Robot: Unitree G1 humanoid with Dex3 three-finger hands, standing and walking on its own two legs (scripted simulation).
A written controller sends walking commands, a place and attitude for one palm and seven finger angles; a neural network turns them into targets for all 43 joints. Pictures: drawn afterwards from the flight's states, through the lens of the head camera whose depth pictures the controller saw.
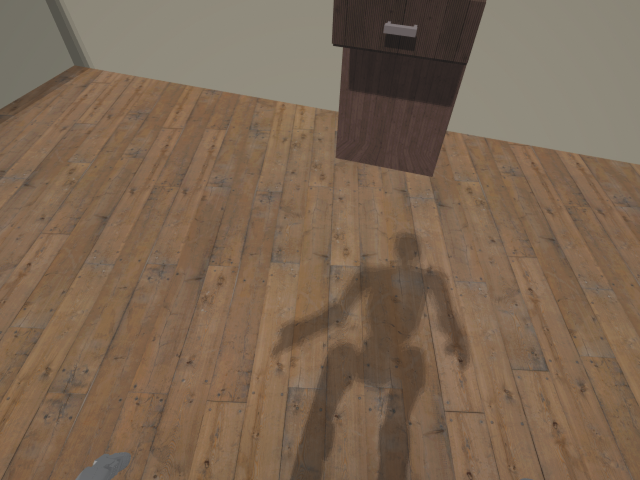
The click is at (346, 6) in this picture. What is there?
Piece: drawer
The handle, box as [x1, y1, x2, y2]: [383, 21, 416, 36]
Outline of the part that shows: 384,25 383,32 415,36 416,25 414,25 413,27 391,24 390,21 388,21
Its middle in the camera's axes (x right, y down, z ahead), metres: +0.26 -0.67 +1.23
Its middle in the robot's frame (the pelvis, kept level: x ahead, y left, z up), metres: +1.39 -0.19 +0.02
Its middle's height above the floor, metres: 0.79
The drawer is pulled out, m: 0.30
